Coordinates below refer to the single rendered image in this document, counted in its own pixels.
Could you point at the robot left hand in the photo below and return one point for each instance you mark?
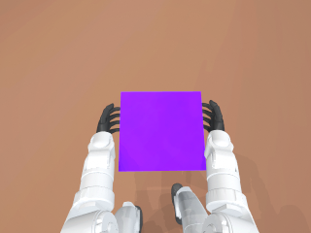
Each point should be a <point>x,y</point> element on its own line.
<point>104,123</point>

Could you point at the left robot shin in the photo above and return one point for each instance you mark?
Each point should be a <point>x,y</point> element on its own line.
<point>127,203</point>

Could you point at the right robot upper arm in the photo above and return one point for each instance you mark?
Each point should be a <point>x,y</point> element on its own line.
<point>219,222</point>

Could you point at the robot right forearm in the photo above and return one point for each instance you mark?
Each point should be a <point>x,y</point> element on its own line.
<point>223,180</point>

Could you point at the left robot upper arm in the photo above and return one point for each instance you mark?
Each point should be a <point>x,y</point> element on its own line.
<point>100,221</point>

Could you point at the carton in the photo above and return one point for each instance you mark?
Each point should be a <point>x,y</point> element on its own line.
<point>161,131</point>

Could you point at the robot right hand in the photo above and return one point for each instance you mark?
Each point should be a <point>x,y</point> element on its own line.
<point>215,121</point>

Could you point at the right robot shin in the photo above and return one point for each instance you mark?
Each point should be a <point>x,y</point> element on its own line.
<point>184,188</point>

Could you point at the robot shin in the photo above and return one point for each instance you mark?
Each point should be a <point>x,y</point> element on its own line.
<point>127,203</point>
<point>184,188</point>

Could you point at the robot left forearm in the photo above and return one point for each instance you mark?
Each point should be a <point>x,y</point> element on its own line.
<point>96,188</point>

